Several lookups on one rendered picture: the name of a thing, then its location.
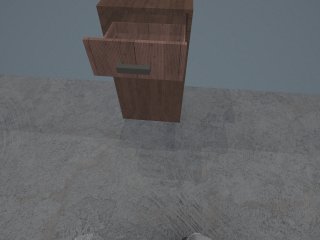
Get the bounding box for handle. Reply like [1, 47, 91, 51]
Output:
[116, 60, 151, 75]

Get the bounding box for drawer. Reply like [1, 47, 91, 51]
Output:
[82, 21, 187, 81]

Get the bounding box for cabinet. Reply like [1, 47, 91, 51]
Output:
[96, 0, 194, 123]

